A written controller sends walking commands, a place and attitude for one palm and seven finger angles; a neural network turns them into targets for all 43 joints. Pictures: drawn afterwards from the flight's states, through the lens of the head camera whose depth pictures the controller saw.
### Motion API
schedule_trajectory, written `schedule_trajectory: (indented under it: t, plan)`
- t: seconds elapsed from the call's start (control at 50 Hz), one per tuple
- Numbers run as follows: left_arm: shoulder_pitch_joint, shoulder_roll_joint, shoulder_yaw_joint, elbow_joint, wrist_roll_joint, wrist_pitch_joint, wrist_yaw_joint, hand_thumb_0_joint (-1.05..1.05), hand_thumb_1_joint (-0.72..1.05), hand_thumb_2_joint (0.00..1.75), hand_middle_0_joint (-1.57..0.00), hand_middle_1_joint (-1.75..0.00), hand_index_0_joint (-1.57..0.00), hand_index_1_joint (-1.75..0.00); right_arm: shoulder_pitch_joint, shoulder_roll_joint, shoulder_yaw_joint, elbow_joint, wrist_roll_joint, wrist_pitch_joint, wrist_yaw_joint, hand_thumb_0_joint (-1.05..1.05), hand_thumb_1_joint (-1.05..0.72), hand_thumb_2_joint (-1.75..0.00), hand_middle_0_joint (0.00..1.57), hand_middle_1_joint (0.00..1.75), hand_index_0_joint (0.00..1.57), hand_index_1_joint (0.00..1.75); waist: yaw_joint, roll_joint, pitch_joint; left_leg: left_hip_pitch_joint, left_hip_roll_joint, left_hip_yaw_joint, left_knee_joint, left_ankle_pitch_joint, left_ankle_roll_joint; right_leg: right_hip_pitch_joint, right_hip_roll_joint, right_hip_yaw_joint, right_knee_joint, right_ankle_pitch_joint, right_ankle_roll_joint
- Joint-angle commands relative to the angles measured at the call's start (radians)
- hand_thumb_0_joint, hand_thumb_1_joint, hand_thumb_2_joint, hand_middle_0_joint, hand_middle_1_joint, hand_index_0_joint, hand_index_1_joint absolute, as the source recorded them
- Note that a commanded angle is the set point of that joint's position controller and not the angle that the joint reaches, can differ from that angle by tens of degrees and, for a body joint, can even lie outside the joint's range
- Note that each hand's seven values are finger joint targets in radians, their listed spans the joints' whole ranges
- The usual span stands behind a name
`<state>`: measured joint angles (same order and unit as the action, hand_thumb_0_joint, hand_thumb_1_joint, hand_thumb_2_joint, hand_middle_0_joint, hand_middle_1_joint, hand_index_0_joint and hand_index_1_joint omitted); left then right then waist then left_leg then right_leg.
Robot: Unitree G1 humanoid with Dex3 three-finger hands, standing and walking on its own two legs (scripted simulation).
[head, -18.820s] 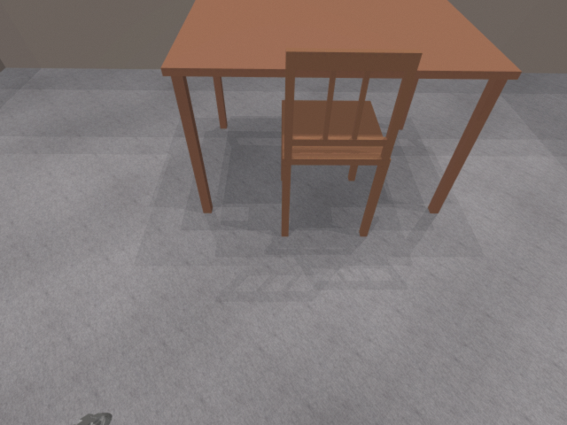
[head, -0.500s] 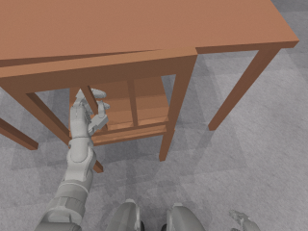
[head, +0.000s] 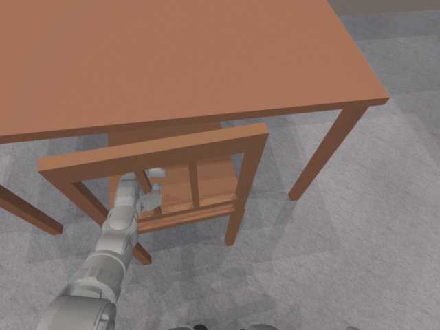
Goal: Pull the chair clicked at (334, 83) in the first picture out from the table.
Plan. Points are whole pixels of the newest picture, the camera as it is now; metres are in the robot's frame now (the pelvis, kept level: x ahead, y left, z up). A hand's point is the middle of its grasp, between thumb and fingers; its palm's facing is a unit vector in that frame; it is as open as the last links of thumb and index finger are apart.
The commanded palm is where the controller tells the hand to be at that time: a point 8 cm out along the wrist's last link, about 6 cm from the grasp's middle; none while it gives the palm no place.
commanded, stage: step backward, pulling the chair out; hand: left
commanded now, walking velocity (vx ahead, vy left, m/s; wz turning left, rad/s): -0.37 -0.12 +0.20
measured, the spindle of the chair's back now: (149, 193) +0.40 +0.15 -0.10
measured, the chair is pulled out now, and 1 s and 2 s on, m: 0.03 0.17 0.40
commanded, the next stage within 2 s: none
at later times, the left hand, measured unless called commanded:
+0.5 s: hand (165, 221) +0.32 +0.10 -0.06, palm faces +0.06 -0.99 -0.13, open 4.9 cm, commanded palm +0.30 +0.15 -0.06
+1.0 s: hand (157, 265) +0.24 +0.11 -0.06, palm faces +0.08 -0.98 -0.18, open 5.0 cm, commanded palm +0.21 +0.16 -0.06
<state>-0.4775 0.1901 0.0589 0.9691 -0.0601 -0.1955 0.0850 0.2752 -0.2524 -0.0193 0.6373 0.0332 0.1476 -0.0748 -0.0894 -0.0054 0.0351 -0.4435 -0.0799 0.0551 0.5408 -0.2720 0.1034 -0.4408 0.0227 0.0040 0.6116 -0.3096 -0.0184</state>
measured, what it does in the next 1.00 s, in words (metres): walks backwards: left foot, then right foot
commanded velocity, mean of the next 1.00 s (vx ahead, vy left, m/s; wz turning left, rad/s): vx -0.38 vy -0.01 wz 0.14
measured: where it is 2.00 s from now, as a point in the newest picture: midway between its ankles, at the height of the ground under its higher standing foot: outside the picture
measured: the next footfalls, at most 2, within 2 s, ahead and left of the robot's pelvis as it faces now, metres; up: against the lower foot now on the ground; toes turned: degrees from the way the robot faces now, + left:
left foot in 0.52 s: -0.02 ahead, +0.11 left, +0.00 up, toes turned +2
right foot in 0.94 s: -0.08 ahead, -0.16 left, +0.00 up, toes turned +3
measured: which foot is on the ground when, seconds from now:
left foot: down 0.00-0.28, up 0.30-0.50, down 0.52-0.98, up 1.00-1.00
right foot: down 0.00-0.64, up 0.66-0.92, down 0.94-1.00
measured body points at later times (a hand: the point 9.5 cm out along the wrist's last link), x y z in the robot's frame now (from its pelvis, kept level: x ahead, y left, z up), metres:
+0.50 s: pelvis -0.04 -0.03 +0.00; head +0.07 -0.04 +0.44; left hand +0.31 +0.15 -0.05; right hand +0.08 -0.32 -0.12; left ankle -0.05 +0.10 -0.72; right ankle -0.04 -0.14 -0.73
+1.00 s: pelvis -0.13 -0.04 +0.00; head -0.01 -0.06 +0.43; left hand +0.23 +0.16 -0.05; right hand -0.03 -0.26 -0.15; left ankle -0.06 +0.10 -0.73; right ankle -0.12 -0.16 -0.73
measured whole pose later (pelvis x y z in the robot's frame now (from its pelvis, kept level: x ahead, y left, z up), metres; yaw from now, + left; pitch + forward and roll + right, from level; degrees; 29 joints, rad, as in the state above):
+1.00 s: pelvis -0.13 -0.04 +0.00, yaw +3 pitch +3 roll -3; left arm -0.52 0.17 0.09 0.98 -0.06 -0.21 0.08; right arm 0.17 -0.17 0.00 0.72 0.02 0.00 -0.05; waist -0.06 0.09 0.23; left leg -0.46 0.07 -0.06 0.60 -0.17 -0.03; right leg -0.30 0.05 -0.02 0.51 -0.23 0.00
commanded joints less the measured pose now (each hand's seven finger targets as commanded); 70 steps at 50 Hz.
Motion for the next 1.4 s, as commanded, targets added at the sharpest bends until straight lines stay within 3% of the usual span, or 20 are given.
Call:
schedule_trajectory:
  t: [0.0, 0.18, 0.22, 0.26, 0.3, 0.36, 0.48, 0.54, 0.62, 0.66, 0.84, 0.92, 0.98, 1.02, 1.14, 1.2, 1.26, 1.28, 1.32, 1.38]
  plan:
    - [-0.172, 0.116, -0.003, -0.200, 0.042, -0.055, -0.007, 0.00, 0.90, 0.90, -0.50, -1.45, -0.50, -1.45, 0.044, -0.124, -0.038, -0.075, -0.026, -0.049, 0.009, 0.00, -0.90, -0.90, 0.20, 0.30, 0.20, 0.30, 0.041, 0.134, -0.407, 0.540, 0.344, -0.320, -0.010, 1.087, -0.053, -0.022, -0.053, 0.043, -0.011, 0.013, -0.008]
    - [-0.157, 0.166, 0.030, -0.247, 0.055, -0.064, -0.003, 0.00, 0.90, 0.90, -0.50, -1.45, -0.50, -1.45, 0.062, -0.129, -0.032, -0.057, -0.015, -0.068, 0.006, 0.00, -0.90, -0.90, 0.20, 0.30, 0.20, 0.30, 0.035, 0.142, -0.475, 0.452, 0.274, -0.221, 0.074, 0.930, -0.052, 0.159, -0.091, 0.053, -0.153, 0.451, -0.017]
    - [-0.171, 0.176, 0.027, -0.237, 0.045, -0.059, 0.000, 0.00, 0.90, 0.90, -0.50, -1.45, -0.50, -1.45, 0.062, -0.129, -0.033, -0.056, 0.004, -0.069, -0.008, 0.00, -0.90, -0.90, 0.20, 0.30, 0.20, 0.30, 0.029, 0.040, -0.500, 0.296, 0.223, -0.166, 0.097, 0.689, -0.078, 0.319, -0.157, 0.090, -0.154, 0.819, -0.031]
    - [-0.186, 0.232, 0.050, -0.197, 0.040, -0.046, 0.005, 0.00, 0.90, 0.90, -0.50, -1.45, -0.50, -1.45, 0.043, -0.145, -0.033, -0.068, 0.020, -0.071, -0.025, 0.00, -0.90, -0.90, 0.20, 0.30, 0.20, 0.30, 0.035, -0.005, -0.472, 0.046, 0.127, -0.110, 0.166, 0.097, -0.115, 0.509, -0.292, 0.182, -0.121, 1.178, -0.064]
    - [-0.241, 0.220, 0.039, -0.166, 0.041, -0.019, 0.004, 0.00, 0.90, 0.90, -0.50, -1.45, -0.50, -1.45, -0.007, -0.139, -0.023, -0.067, 0.026, -0.074, -0.027, 0.00, -0.90, -0.90, 0.20, 0.30, 0.20, 0.30, 0.041, -0.049, -0.398, -0.071, 0.091, -0.137, 0.227, -0.186, -0.114, 0.514, -0.354, 0.172, -0.131, 1.157, -0.044]
    - [-0.245, 0.223, 0.039, -0.184, 0.046, -0.008, 0.010, 0.00, 0.90, 0.90, -0.50, -1.45, -0.50, -1.45, -0.029, -0.150, -0.025, -0.045, 0.023, -0.082, -0.047, 0.00, -0.90, -0.90, 0.20, 0.30, 0.20, 0.30, 0.041, 0.006, -0.388, -0.056, 0.110, -0.154, 0.165, -0.095, -0.118, 0.529, -0.360, 0.150, -0.119, 1.135, -0.039]
    - [-0.258, 0.130, -0.047, -0.207, 0.033, 0.011, 0.005, 0.00, 0.90, 0.90, -0.50, -1.45, -0.50, -1.45, -0.044, -0.150, -0.030, -0.056, 0.026, -0.064, -0.071, 0.00, -0.90, -0.90, 0.20, 0.30, 0.20, 0.30, 0.038, -0.115, -0.384, 0.057, 0.135, -0.117, 0.000, 0.139, -0.109, 0.526, -0.259, 0.050, -0.094, 1.022, 0.029]
    - [-0.279, 0.072, -0.097, -0.247, 0.037, -0.005, -0.010, 0.00, 0.90, 0.90, -0.50, -1.45, -0.50, -1.45, -0.025, -0.148, -0.037, -0.066, 0.018, -0.062, -0.072, 0.00, -0.90, -0.90, 0.20, 0.30, 0.20, 0.30, 0.019, -0.072, -0.436, 0.260, 0.174, -0.126, -0.035, 0.582, -0.091, 0.405, -0.158, -0.003, -0.067, 0.843, 0.038]
    - [-0.271, 0.033, -0.101, -0.271, 0.053, -0.027, -0.017, 0.00, 0.90, 0.90, -0.50, -1.45, -0.50, -1.45, -0.035, -0.124, -0.047, -0.077, -0.024, -0.064, -0.022, 0.00, -0.90, -0.90, 0.20, 0.30, 0.20, 0.30, 0.023, 0.222, -0.437, 0.526, 0.342, -0.299, -0.066, 1.022, -0.005, 0.056, -0.051, 0.007, 0.096, -0.034, 0.018]
    - [-0.276, 0.061, -0.060, -0.267, 0.057, -0.037, -0.007, 0.00, 0.90, 0.90, -0.50, -1.45, -0.50, -1.45, -0.020, -0.112, -0.053, -0.074, -0.042, -0.082, -0.003, 0.00, -0.90, -0.90, 0.20, 0.30, 0.20, 0.30, 0.035, 0.236, -0.407, 0.578, 0.383, -0.343, -0.064, 1.028, 0.036, -0.040, -0.040, 0.024, 0.169, -0.187, 0.009]
    - [-0.293, 0.081, -0.032, -0.180, 0.064, -0.069, 0.003, 0.00, 0.90, 0.90, -0.50, -1.45, -0.50, -1.45, -0.004, -0.104, -0.041, -0.002, -0.040, -0.166, 0.008, 0.00, -0.90, -0.90, 0.20, 0.30, 0.20, 0.30, 0.027, 0.230, -0.343, 0.498, 0.368, -0.303, -0.030, 0.829, 0.048, 0.056, -0.031, 0.021, 0.037, -0.098, 0.024]
    - [-0.228, 0.117, 0.000, -0.163, 0.061, -0.084, -0.010, 0.00, 0.90, 0.90, -0.50, -1.45, -0.50, -1.45, -0.021, -0.106, -0.041, 0.011, -0.023, -0.181, 0.001, 0.00, -0.90, -0.90, 0.20, 0.30, 0.20, 0.30, 0.050, 0.165, -0.348, 0.336, 0.303, -0.261, 0.047, 0.622, -0.007, 0.257, -0.045, 0.009, -0.245, 0.205, 0.022]
    - [-0.229, 0.222, 0.056, -0.170, 0.041, -0.062, -0.005, 0.00, 0.90, 0.90, -0.50, -1.45, -0.50, -1.45, -0.065, -0.106, -0.059, -0.017, 0.018, -0.176, -0.020, 0.00, -0.90, -0.90, 0.20, 0.30, 0.20, 0.30, 0.055, -0.262, -0.373, 0.034, 0.073, -0.092, 0.369, -0.207, -0.155, 0.399, -0.361, 0.220, -0.219, 0.794, -0.117]
    - [-0.248, 0.157, 0.025, -0.169, 0.049, -0.038, 0.004, 0.00, 0.90, 0.90, -0.50, -1.45, -0.50, -1.45, -0.127, -0.087, -0.032, -0.008, -0.002, -0.184, -0.031, 0.00, -0.90, -0.90, 0.20, 0.30, 0.20, 0.30, 0.072, -0.101, -0.339, -0.050, 0.095, -0.195, 0.500, -0.274, -0.154, 0.396, -0.423, 0.215, -0.156, 0.867, -0.171]
    - [-0.257, 0.124, 0.003, -0.137, 0.035, 0.013, 0.028, 0.00, 0.90, 0.90, -0.50, -1.45, -0.50, -1.45, -0.074, -0.119, -0.029, 0.022, 0.002, -0.158, -0.060, 0.00, -0.90, -0.90, 0.20, 0.30, 0.20, 0.30, 0.060, -0.148, -0.358, 0.024, 0.100, -0.127, 0.166, -0.180, -0.159, 0.500, -0.359, 0.112, -0.121, 0.968, -0.096]
    - [-0.280, 0.083, -0.057, -0.169, 0.021, 0.029, 0.023, 0.00, 0.90, 0.90, -0.50, -1.45, -0.50, -1.45, -0.031, -0.142, -0.039, 0.022, 0.006, -0.137, -0.079, 0.00, -0.90, -0.90, 0.20, 0.30, 0.20, 0.30, 0.036, -0.130, -0.375, 0.191, 0.152, -0.083, -0.118, 0.122, -0.146, 0.447, -0.290, 0.048, -0.067, 0.859, -0.038]
    - [-0.330, 0.029, -0.106, -0.224, 0.019, 0.014, 0.001, 0.00, 0.90, 0.90, -0.50, -1.45, -0.50, -1.45, -0.010, -0.170, -0.067, -0.019, 0.008, -0.117, -0.063, 0.00, -0.90, -0.90, 0.20, 0.30, 0.20, 0.30, 0.025, 0.014, -0.381, 0.409, 0.279, -0.133, -0.081, 0.642, -0.077, 0.231, -0.115, -0.026, -0.017, 0.527, 0.045]
    - [-0.363, 0.011, -0.114, -0.261, 0.027, 0.000, -0.002, 0.00, 0.90, 0.90, -0.50, -1.45, -0.50, -1.45, -0.031, -0.139, -0.057, -0.037, -0.009, -0.112, -0.056, 0.00, -0.90, -0.90, 0.20, 0.30, 0.20, 0.30, 0.017, 0.163, -0.392, 0.420, 0.297, -0.160, -0.075, 0.756, -0.055, 0.202, -0.104, -0.036, 0.047, 0.434, 0.041]
    - [-0.335, 0.014, -0.097, -0.256, 0.038, -0.011, -0.007, 0.00, 0.90, 0.90, -0.50, -1.45, -0.50, -1.45, -0.051, -0.126, -0.057, -0.046, -0.027, -0.110, -0.033, 0.00, -0.90, -0.90, 0.20, 0.30, 0.20, 0.30, 0.041, 0.296, -0.337, 0.366, 0.345, -0.195, -0.101, 0.742, -0.016, 0.143, -0.064, -0.035, 0.112, -0.009, 0.027]
    - [-0.323, 0.021, -0.084, -0.221, 0.045, -0.032, -0.004, 0.00, 0.90, 0.90, -0.50, -1.45, -0.50, -1.45, -0.014, -0.122, -0.064, -0.035, -0.017, -0.128, -0.013, 0.00, -0.90, -0.90, 0.20, 0.30, 0.20, 0.30, 0.039, 0.157, -0.339, 0.398, 0.317, -0.148, 0.034, 0.769, -0.040, 0.203, -0.059, -0.016, -0.066, 0.251, 0.021]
